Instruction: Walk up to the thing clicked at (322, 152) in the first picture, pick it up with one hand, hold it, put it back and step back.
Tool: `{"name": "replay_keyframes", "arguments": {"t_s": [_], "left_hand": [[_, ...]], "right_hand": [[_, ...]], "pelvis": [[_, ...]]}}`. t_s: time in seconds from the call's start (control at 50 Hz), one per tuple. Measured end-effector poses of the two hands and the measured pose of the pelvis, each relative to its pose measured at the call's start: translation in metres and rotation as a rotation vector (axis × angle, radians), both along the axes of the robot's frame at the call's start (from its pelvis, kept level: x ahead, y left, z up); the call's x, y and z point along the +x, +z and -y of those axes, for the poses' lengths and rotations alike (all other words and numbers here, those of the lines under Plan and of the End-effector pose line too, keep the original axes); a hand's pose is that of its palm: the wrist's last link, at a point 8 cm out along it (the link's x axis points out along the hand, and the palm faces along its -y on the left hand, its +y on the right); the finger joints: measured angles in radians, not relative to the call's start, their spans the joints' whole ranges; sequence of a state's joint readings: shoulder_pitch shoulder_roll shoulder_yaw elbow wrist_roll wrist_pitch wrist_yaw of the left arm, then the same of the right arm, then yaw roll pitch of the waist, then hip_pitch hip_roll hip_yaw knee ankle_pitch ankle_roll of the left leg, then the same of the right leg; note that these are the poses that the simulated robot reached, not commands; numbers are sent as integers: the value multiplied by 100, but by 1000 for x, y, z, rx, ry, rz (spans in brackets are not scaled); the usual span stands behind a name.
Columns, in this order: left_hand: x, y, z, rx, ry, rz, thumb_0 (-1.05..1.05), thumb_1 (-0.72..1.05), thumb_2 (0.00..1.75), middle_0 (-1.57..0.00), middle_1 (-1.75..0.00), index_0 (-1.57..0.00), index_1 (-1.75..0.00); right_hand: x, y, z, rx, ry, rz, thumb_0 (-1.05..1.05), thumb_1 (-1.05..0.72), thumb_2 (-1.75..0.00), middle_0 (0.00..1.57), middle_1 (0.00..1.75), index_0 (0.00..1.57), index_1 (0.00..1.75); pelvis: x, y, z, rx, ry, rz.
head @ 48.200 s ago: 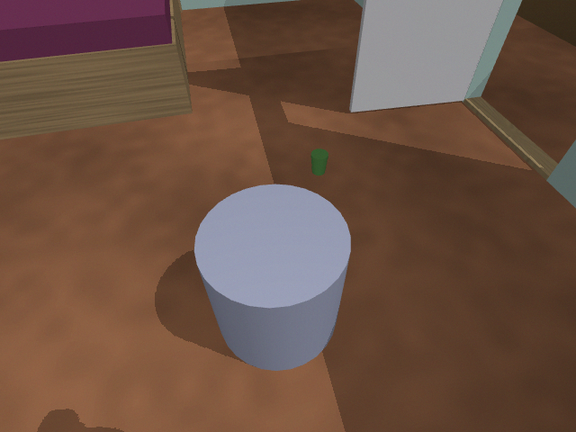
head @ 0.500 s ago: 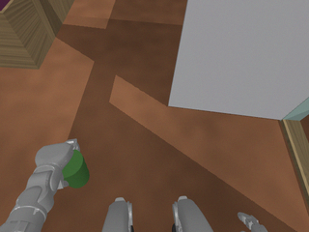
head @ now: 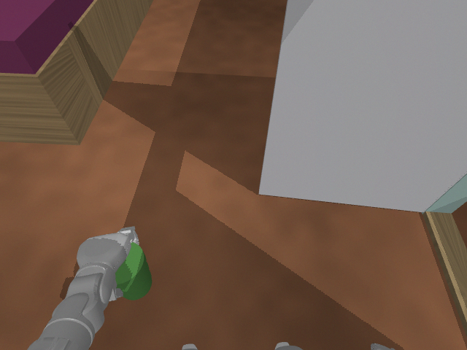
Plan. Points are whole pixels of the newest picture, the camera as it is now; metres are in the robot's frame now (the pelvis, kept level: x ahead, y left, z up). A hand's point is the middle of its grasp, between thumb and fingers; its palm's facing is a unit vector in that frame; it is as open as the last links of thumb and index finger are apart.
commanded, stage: lift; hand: left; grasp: from above
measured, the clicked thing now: (129, 273) +0.32 +0.22 -0.15
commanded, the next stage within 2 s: hold in 0.14 s
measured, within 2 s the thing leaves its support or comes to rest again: neither
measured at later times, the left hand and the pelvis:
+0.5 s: hand (112, 259) +0.32 +0.22 -0.05, palm faces -0.46 -0.06 -0.89, open 11.4 cm; pelvis +0.02 +0.00 +0.03, yaw +0 degrees
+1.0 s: hand (111, 264) +0.30 +0.21 -0.03, palm faces -0.48 -0.06 -0.88, open 11.4 cm; pelvis +0.01 +0.00 +0.04, yaw -1 degrees
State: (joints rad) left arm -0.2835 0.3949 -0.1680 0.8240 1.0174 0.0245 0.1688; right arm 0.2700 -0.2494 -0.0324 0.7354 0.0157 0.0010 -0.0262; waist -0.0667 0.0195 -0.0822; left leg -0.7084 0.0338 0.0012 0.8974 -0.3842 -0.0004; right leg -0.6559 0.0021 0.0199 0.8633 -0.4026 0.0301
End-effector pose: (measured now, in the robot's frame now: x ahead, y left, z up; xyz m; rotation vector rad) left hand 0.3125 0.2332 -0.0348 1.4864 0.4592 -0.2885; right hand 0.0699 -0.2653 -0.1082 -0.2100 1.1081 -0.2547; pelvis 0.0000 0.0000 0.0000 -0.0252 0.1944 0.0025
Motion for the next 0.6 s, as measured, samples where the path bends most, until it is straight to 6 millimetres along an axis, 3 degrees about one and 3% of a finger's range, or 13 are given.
{"name": "replay_keyframes", "arguments": {"t_s": [0.36,0.6], "left_hand": [[7,32,9,-6,-12,-1,-1,-21,92,-63,-99,-40,-89],[10,50,11,2,-17,-1,0,-21,92,-64,-99,-40,-88]], "right_hand": [[32,25,1,11,-5,60,0,-90,-90,21,30,20,30],[42,35,3,15,5,95,1,-90,-90,20,30,20,30]], "pelvis": [[17,24,0,13,-5,66],[20,31,1,16,-9,101]]}}
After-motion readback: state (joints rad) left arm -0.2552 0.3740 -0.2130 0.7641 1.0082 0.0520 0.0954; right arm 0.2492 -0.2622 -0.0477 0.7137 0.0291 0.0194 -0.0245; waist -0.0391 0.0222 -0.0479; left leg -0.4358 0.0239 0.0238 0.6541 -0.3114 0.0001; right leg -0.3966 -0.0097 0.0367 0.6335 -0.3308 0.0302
